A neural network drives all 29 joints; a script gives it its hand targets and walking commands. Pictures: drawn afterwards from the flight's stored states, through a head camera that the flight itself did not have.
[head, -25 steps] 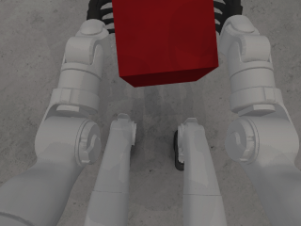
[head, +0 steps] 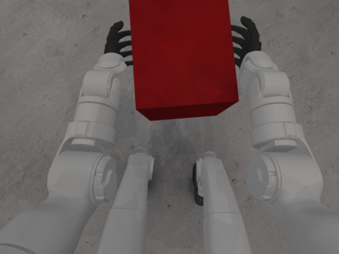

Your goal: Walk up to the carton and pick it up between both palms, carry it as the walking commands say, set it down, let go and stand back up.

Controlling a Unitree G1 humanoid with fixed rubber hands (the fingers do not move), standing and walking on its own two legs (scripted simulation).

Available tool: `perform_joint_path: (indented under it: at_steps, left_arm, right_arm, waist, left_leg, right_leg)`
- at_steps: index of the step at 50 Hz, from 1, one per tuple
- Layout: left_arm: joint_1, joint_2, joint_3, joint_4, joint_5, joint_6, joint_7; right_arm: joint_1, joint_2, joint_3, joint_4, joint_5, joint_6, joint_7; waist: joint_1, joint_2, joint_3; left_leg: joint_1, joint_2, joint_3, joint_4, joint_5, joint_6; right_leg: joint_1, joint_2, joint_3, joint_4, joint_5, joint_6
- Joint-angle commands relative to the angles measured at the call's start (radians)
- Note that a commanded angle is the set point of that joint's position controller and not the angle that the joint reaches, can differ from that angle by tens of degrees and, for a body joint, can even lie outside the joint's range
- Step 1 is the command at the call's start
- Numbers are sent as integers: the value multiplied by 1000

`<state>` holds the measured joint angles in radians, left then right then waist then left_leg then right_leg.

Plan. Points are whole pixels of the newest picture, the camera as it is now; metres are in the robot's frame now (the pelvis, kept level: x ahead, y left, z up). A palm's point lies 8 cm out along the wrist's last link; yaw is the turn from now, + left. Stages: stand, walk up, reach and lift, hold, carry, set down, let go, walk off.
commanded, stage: reach and lift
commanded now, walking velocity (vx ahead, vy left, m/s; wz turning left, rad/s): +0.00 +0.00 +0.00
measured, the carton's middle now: (180, 60) +0.51 +0.00 -0.07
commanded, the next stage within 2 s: none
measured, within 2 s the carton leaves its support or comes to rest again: neither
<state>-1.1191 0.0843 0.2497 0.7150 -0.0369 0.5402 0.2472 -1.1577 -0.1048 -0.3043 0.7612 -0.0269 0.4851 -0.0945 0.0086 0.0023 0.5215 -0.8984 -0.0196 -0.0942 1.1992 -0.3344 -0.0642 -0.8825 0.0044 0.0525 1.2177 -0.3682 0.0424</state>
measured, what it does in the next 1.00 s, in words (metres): rises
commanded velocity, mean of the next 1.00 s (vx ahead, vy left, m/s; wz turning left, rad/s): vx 0.00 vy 0.00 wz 0.00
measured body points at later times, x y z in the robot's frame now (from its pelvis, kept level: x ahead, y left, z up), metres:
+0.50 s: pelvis +0.01 +0.01 +0.05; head +0.17 +0.01 +0.46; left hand +0.47 +0.15 +0.05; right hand +0.48 -0.13 +0.06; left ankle +0.16 +0.14 -0.62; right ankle +0.14 -0.14 -0.62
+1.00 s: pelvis +0.09 -0.01 +0.10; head +0.05 -0.01 +0.55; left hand +0.45 +0.14 +0.16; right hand +0.46 -0.14 +0.16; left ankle +0.16 +0.14 -0.62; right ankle +0.14 -0.14 -0.62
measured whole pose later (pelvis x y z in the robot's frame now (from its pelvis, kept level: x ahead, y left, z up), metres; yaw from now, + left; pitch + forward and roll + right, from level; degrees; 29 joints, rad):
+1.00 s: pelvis +0.09 -0.01 +0.10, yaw +0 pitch -5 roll +0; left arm -0.65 -0.09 0.31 0.72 0.17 0.68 0.17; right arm -0.67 0.09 -0.43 0.75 -0.24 0.62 -0.03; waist 0.01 0.01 -0.03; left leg -0.31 0.00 -0.09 0.66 -0.26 -0.05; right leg -0.30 0.00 0.05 0.68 -0.30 0.03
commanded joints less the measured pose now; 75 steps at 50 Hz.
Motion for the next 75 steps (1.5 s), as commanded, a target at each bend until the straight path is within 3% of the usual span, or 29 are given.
perform_joint_path:
  at_steps: [1, 26, 32, 36, 42, 46, 52, 55, 58, 63, 75]
  left_arm:
    - [-814, -1300, -505, -308, -121, -82, -453]
    - [-643, -1369, -498, -272, -86, -48, -456]
    - [-482, -1408, -396, -159, -18, -31, -455]
    - [-327, -1406, -250, -39, 74, -21, -454]
    - [-231, -1360, -187, -24, 99, 39, -458]
    - [-209, -1321, -196, -97, 77, 73, -461]
    - [-120, -1298, -343, -292, 7, 132, -475]
    - [-85, -1298, -419, -330, -12, 163, -484]
    - [-72, -1302, -451, -338, -14, 191, -489]
    - [-68, -1299, -412, -286, 7, 206, -490]
    - [-108, -1335, -407, -220, 23, 182, -484]
  right_arm:
    - [-638, 1285, 475, -216, 132, -31, 334]
    - [-500, 1290, 458, -212, 98, -21, 356]
    - [-365, 1311, 363, -116, 31, -4, 356]
    - [-221, 1333, 248, 18, -52, 31, 364]
    - [-137, 1270, 188, 76, -90, 94, 377]
    - [-101, 1297, 227, 29, -70, 132, 370]
    - [-11, 1355, 406, -199, 20, 184, 339]
    - [35, 1362, 477, -261, 42, 210, 324]
    - [49, 1361, 508, -291, 52, 232, 316]
    - [26, 1325, 478, -266, 39, 242, 321]
    - [1, 1297, 414, -206, 1, 218, 344]
  waist:
    - [-51, 48, -2247]
    - [-76, 70, -2003]
    - [-78, 70, -1652]
    - [-63, 47, -1212]
    - [-68, 41, -987]
    - [-48, 15, -980]
    - [-23, -29, -1104]
    - [-28, -32, -1039]
    - [-24, -13, -955]
    - [-22, 4, -865]
    - [-41, 25, -809]
  left_leg:
    - [577, -115, 77, -256, 66, 17]
    - [811, -91, 59, -509, 67, 3]
    - [767, -91, 69, -584, 23, 12]
    - [688, -95, 87, -639, -35, 30]
    - [753, -76, 79, -714, -88, 29]
    - [825, -82, 87, -725, 25, 36]
    - [928, -97, 88, -721, 324, 49]
    - [894, -97, 82, -739, 341, 49]
    - [869, -96, 76, -760, 301, 47]
    - [829, -92, 74, -771, 199, 38]
    - [795, -84, 76, -788, 97, 28]
  right_leg:
    - [475, 120, -48, -299, 91, -48]
    - [649, 107, -31, -557, 95, -56]
    - [605, 103, -33, -617, 61, -58]
    - [509, 101, -41, -666, -8, -60]
    - [549, 89, -31, -738, -78, -56]
    - [622, 80, -20, -770, 12, -44]
    - [815, 76, 2, -787, 376, -15]
    - [851, 71, 12, -798, 456, -11]
    - [845, 75, 8, -818, 392, -12]
    - [821, 77, 7, -833, 253, -19]
    - [765, 89, -11, -831, 132, -33]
